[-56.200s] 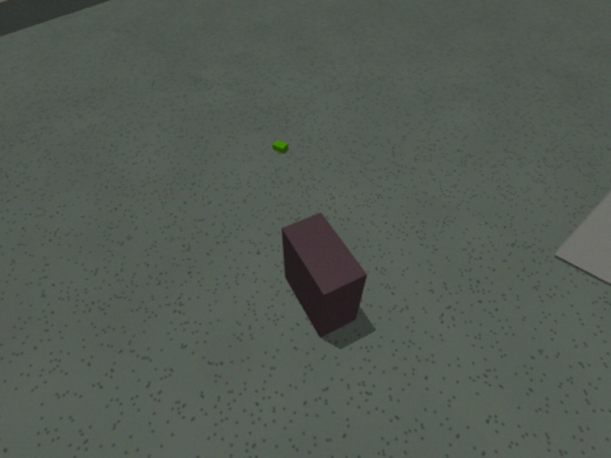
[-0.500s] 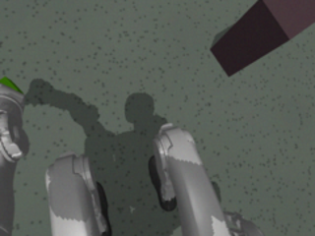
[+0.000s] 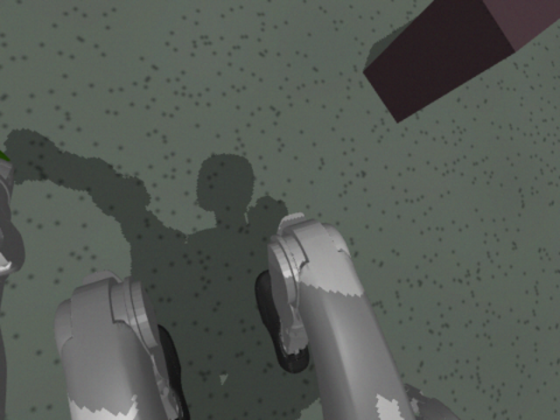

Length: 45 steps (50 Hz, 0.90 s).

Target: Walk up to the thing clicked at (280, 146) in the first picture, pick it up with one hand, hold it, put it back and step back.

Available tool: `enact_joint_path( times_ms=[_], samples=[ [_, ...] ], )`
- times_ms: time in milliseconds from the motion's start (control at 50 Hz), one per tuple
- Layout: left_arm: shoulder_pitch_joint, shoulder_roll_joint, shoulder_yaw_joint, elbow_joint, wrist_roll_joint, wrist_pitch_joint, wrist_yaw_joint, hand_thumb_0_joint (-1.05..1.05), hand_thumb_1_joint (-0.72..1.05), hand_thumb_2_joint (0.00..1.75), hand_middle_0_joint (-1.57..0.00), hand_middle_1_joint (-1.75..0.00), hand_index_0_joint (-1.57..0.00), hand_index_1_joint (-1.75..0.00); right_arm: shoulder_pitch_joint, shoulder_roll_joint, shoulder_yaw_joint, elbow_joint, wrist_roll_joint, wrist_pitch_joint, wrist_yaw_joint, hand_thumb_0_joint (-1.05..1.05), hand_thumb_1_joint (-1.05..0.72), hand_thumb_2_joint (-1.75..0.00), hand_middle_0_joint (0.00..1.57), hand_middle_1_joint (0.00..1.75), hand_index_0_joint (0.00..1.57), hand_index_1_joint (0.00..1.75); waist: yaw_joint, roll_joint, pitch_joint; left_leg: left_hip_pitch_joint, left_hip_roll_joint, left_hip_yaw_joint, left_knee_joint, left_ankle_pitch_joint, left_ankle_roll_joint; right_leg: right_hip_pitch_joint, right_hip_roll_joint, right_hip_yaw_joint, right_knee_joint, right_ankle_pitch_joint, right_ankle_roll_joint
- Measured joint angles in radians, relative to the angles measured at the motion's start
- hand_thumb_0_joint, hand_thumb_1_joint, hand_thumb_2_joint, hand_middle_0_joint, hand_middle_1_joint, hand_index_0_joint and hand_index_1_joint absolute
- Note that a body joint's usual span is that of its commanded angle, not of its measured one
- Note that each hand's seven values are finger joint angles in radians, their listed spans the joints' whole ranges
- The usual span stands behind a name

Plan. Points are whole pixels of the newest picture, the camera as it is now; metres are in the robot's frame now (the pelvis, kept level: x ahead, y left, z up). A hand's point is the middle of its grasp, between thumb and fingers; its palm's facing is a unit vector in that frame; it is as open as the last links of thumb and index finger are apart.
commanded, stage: lower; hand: left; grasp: from above
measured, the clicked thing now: out of the picture +0.51 +0.30 -0.21
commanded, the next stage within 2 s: rest in 0.40 s
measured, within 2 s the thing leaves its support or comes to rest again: rests again in 0.60 s
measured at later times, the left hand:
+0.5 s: hand out of the picture +0.49 +0.29 -0.21, palm faces -0.23 -0.36 -0.90, open 7.1 cm
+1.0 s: hand out of the picture +0.49 +0.29 -0.24, palm faces -0.24 -0.36 -0.90, open 5.0 cm
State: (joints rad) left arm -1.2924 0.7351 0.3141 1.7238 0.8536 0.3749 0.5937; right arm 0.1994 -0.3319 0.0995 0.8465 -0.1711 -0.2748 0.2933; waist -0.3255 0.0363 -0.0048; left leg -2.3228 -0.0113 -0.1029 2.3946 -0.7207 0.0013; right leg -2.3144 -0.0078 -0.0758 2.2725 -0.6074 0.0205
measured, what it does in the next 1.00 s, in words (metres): stands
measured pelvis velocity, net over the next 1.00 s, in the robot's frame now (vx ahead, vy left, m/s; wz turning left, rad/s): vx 0.00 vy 0.00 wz -0.09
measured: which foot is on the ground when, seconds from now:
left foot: down 0.00-1.00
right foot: down 0.00-1.00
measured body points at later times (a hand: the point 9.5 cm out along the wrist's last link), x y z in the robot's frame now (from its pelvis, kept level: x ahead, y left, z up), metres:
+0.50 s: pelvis +0.00 +0.00 -0.01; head +0.29 +0.05 +0.33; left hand +0.50 +0.30 -0.16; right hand -0.02 -0.26 -0.09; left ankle +0.07 +0.12 -0.30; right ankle +0.11 -0.12 -0.30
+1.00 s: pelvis +0.00 +0.00 -0.01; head +0.30 +0.07 +0.31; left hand +0.50 +0.30 -0.19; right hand -0.04 -0.24 -0.07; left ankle +0.07 +0.12 -0.30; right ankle +0.11 -0.12 -0.30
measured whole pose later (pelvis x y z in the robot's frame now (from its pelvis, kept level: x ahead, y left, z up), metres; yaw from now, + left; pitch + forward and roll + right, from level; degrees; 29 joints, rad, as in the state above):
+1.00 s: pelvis +0.00 +0.00 -0.01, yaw -5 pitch +33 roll -12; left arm -1.32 0.95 0.30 1.82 0.85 0.29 0.69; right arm 0.18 -0.36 0.25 0.77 -0.21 -0.31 0.37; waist -0.42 -0.06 0.16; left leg -2.34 0.00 -0.19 2.46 -0.73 0.00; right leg -2.29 0.01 -0.15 2.27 -0.58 0.03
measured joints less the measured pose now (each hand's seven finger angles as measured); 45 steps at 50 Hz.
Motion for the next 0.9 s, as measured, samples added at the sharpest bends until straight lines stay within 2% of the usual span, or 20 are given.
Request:
enact_joint_path(
  times_ms=[220,480,580,660,760,900],
  samples=[
    [-0.005,0.026,-0.003,0.011,0.005,-0.013,0.007,0.03,0.47,0.13,-1.14,-0.33,-0.94,-0.18,0.002,-0.016,0.008,-0.004,-0.006,-0.004,0.018,0.0,-0.91,-0.9,0.2,0.29,0.19,0.3,-0.009,-0.006,0.028,-0.012,0.001,-0.011,0.021,-0.007,0.002,-0.008,0.003,-0.01,0.012,-0.002,0.003],
    [-0.03,0.09,0.015,0.065,0.011,-0.047,0.066,0.04,0.46,0.17,-1.12,-0.39,-0.92,-0.22,-0.017,-0.018,0.056,-0.021,-0.03,-0.026,0.043,0.0,-0.92,-0.9,0.2,0.29,0.19,0.3,-0.046,-0.044,0.087,-0.018,0.002,-0.036,0.043,-0.011,0.0,-0.004,0.006,-0.032,0.015,0.003,0.003],
    [-0.038,0.112,0.016,0.06,0.008,-0.05,0.08,0.03,0.56,0.22,-1.12,-0.42,-1.0,-0.29,-0.019,-0.02,0.075,-0.036,-0.031,-0.025,0.061,0.0,-0.92,-0.9,0.2,0.29,0.19,0.3,-0.057,-0.053,0.105,-0.015,0.005,-0.047,0.049,-0.017,-0.001,0.003,0.01,-0.042,0.012,0.002,0.004],
    [-0.033,0.135,0.0,0.069,0.009,-0.052,0.078,0.01,0.61,0.22,-1.07,-0.43,-1.05,-0.32,-0.024,-0.024,0.091,-0.047,-0.03,-0.021,0.069,0.0,-0.92,-0.9,0.2,0.29,0.19,0.3,-0.068,-0.054,0.114,-0.012,0.007,-0.055,0.053,-0.02,0.002,0.009,0.013,-0.049,0.008,0.002,0.007],
    [-0.025,0.162,0.004,0.082,-0.003,-0.056,0.08,0.0,0.64,0.2,-1.02,-0.43,-1.07,-0.34,-0.025,-0.025,0.108,-0.06,-0.03,-0.021,0.074,0.0,-0.91,-0.9,0.2,0.29,0.19,0.3,-0.079,-0.062,0.127,-0.01,0.008,-0.063,0.057,-0.018,0.003,0.015,0.015,-0.056,0.005,0.008,0.009],
    [-0.024,0.195,-0.015,0.091,-0.008,-0.073,0.083,0.0,0.65,0.17,-0.98,-0.45,-1.07,-0.34,-0.023,-0.03,0.137,-0.072,-0.034,-0.028,0.076,0.0,-0.91,-0.9,0.2,0.29,0.19,0.3,-0.092,-0.086,0.15,-0.012,0.006,-0.076,0.065,-0.01,0.002,0.02,0.016,-0.067,0.003,0.018,0.01]
  ],
)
